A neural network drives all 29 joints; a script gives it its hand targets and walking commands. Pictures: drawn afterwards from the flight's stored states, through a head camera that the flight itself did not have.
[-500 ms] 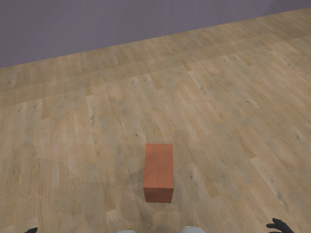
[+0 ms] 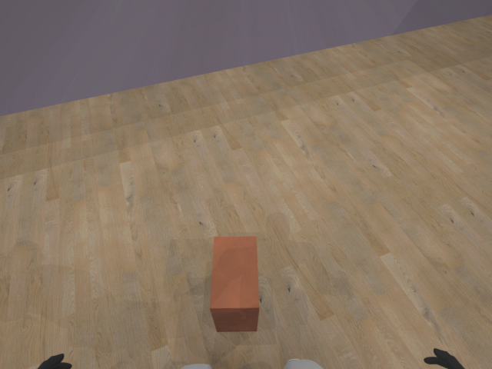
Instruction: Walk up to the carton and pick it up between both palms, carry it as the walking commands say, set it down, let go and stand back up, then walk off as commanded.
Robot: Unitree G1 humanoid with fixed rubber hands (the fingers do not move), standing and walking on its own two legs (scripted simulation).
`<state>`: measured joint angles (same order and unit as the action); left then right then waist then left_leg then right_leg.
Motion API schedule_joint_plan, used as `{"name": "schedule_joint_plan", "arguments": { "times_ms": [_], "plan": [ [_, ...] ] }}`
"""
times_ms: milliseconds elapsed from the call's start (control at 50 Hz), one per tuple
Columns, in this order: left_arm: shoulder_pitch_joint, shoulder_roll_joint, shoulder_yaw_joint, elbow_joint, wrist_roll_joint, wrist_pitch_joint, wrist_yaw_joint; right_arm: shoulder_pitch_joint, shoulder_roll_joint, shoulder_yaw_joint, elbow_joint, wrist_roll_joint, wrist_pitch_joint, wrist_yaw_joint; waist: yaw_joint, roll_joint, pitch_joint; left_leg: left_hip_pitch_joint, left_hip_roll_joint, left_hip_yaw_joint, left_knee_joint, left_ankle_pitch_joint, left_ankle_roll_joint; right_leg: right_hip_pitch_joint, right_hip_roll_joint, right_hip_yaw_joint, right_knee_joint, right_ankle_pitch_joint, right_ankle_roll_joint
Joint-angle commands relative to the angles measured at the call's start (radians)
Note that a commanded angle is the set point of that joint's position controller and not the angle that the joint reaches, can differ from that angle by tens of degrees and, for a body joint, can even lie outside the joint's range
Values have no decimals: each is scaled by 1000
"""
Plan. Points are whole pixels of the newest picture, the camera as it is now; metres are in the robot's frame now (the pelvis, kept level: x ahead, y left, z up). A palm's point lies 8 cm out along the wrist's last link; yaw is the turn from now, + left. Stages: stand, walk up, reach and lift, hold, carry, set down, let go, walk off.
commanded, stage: walk up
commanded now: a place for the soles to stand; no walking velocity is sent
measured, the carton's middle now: (236, 285) +0.46 +0.05 -0.61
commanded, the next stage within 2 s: reach and lift in 1.10 s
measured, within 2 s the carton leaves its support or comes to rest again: neither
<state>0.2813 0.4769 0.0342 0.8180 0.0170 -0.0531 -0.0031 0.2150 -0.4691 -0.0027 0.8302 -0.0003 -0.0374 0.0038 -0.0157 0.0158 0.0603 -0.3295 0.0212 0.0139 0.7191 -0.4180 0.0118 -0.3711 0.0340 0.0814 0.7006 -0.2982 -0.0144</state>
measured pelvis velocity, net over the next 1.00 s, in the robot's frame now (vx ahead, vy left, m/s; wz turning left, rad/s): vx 0.01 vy -0.02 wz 0.00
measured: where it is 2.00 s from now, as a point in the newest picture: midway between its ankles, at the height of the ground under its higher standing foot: outside the picture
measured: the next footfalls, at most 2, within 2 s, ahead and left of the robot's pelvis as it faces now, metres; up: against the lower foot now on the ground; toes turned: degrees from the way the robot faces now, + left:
none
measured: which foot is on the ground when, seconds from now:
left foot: down 0.00-1.00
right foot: down 0.00-1.00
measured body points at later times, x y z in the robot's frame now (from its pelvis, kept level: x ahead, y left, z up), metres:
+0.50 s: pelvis +0.01 -0.01 +0.00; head +0.03 -0.01 +0.45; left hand +0.11 +0.33 -0.09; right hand +0.09 -0.34 -0.10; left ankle +0.02 +0.12 -0.72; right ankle +0.05 -0.13 -0.72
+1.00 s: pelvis +0.01 -0.02 +0.01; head +0.03 -0.03 +0.46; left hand +0.11 +0.32 -0.08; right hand +0.09 -0.35 -0.10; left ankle +0.02 +0.12 -0.72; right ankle +0.05 -0.13 -0.72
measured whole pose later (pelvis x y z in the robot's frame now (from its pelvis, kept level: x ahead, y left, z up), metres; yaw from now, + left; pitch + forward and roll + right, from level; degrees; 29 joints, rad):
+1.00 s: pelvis +0.01 -0.02 +0.01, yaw +0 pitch -1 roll +2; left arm 0.22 0.48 0.00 0.85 0.02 -0.05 0.00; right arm 0.21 -0.46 0.00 0.91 0.00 -0.03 0.01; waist -0.02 -0.01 0.06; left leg -0.29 0.01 0.02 0.63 -0.32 0.00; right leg -0.36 0.02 0.09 0.68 -0.30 -0.01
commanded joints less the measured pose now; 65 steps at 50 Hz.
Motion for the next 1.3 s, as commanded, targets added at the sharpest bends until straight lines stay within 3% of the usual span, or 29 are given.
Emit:
{"name": "schedule_joint_plan", "arguments": {
  "times_ms": [0,20,40,80,140,160,240,280,340,440,480,520,560,680,740,820,840,860,900,1020,1080,1100,1120,1140,1180,1200,1220,1260,1280],
  "plan": [
    [-100,140,35,-60,-19,9,6,45,-165,-72,-3,-8,-10,-11,-20,-21,-45,167,88,-183,-298,36,51,-63,-112,187,-185,-15,-72],
    [-86,120,30,-41,-23,10,2,-32,-186,-70,-13,-19,-17,-8,12,38,-47,112,165,-290,-347,-70,106,-64,-45,88,-141,-103,-41],
    [-77,119,27,-29,-16,11,-1,-65,-197,-68,-11,-17,-16,-3,28,55,-30,69,199,-319,-369,-132,133,-13,-10,27,-111,-98,-26],
    [-24,135,27,7,-10,3,5,-144,-172,-60,-13,-21,-4,1,68,44,-24,-20,155,-235,-334,-69,95,118,-33,42,-165,-73,-42],
    [-70,185,34,13,-4,-9,9,-102,-142,-55,4,-5,2,5,15,2,-33,-6,45,-116,-207,-25,29,88,-129,229,-281,-121,-99],
    [-113,185,38,-15,-4,-9,6,-77,-138,-55,12,-5,1,7,0,3,-54,41,36,-116,-222,-33,27,53,-127,233,-288,-184,-91],
    [-83,133,17,2,-10,-6,8,-85,-160,-55,26,-8,-8,4,29,-6,-110,86,92,-156,-265,131,49,108,-71,96,-193,84,-56],
    [-69,148,19,17,-15,-11,11,-109,-145,-56,15,-6,-5,-1,28,-11,-96,92,75,-124,-215,207,40,120,-91,115,-203,186,-56],
    [-98,169,25,1,-13,-12,13,-92,-124,-50,19,-7,3,1,7,-28,-110,105,55,-95,-197,159,37,107,-125,166,-208,162,-82],
    [-100,136,15,19,-20,-4,11,-110,-146,-48,25,-10,-1,0,22,2,-107,99,87,-140,-253,131,52,111,-91,104,-201,156,-51],
    [-104,150,17,22,-10,-3,9,-108,-136,-47,24,-8,3,1,31,-32,-80,45,72,-129,-248,108,48,126,-88,127,-225,83,-55],
    [-115,170,17,22,-12,1,9,-87,-135,-46,33,0,6,0,8,-25,-81,92,64,-108,-257,55,37,77,-128,180,-255,20,-70],
    [-128,148,17,16,-13,-1,9,-78,-137,-47,28,-8,5,0,8,-27,-91,94,72,-127,-272,61,40,86,-106,151,-257,13,-60],
    [-122,154,16,21,-8,-6,8,-75,-135,-43,57,-7,9,7,16,-23,-112,87,53,-95,-258,98,27,131,-124,171,-267,23,-69],
    [-128,167,15,18,-6,-5,10,-69,-130,-50,44,-7,4,4,-6,-53,-133,136,51,-81,-225,153,31,103,-140,174,-249,143,-67],
    [-120,157,15,14,-9,-1,13,-62,-141,-50,46,-4,5,2,4,-67,-163,152,59,-85,-229,191,29,141,-134,154,-243,195,-71],
    [-106,146,12,24,-11,-2,14,-76,-143,-51,57,-10,8,1,22,-42,-135,125,55,-92,-229,199,30,149,-132,157,-241,186,-71],
    [-135,151,9,22,-5,-2,12,-72,-127,-46,52,-3,8,1,3,-68,-118,141,46,-86,-233,153,29,101,-139,183,-265,137,-75],
    [-112,143,11,13,-13,-1,11,-78,-127,-47,56,-11,7,0,2,-29,-141,157,62,-103,-245,118,38,102,-129,163,-264,109,-66],
    [-148,138,8,13,-13,4,7,-86,-134,-41,53,-11,10,1,19,-18,-65,81,67,-116,-287,87,38,105,-114,156,-271,44,-58],
    [-129,159,11,25,-9,0,7,-73,-132,-45,58,-2,11,3,5,-35,-136,156,50,-92,-242,132,30,116,-131,168,-292,94,-63],
    [-334,-24,147,-417,43,79,-61,-301,73,-155,-474,-10,52,9,39,-61,52,-15,-47,-19,-172,23,-27,-76,-9,-87,-146,-91,4],
    [-312,16,215,-338,83,114,-78,-294,-78,-252,-427,-58,86,20,26,-17,78,-96,-51,7,-202,-77,-40,-24,20,-150,-131,-170,14],
    [-260,23,231,-271,96,153,-81,-226,-75,-238,-363,-77,143,38,52,-14,93,-196,-58,19,-233,-108,-26,65,19,-161,-153,-147,29],
    [-264,1,188,-273,102,188,-86,-217,-55,-253,-325,-73,214,37,32,47,63,-239,-13,15,-299,-136,-16,163,31,-146,-125,-98,45],
    [-266,4,192,-257,121,214,-88,-189,-22,-277,-301,-68,244,27,1,38,88,-230,-21,12,-292,-137,-4,134,23,-135,-133,-86,55],
    [-201,-16,175,-225,103,219,-92,-80,-9,-251,-258,-63,254,26,5,19,112,-191,-25,11,-313,-135,-4,201,40,-141,-137,-77,70],
    [-230,-26,189,-258,112,214,-98,-132,18,-245,-293,-65,241,11,-19,-27,73,-58,-41,20,-248,-14,-11,75,7,-115,-155,-93,66],
    [-254,-8,209,-227,104,207,-101,-180,40,-232,-330,-61,231,7,1,-68,79,-1,-58,27,-205,54,-25,-18,-7,-96,-189,-92,54]
  ]
}}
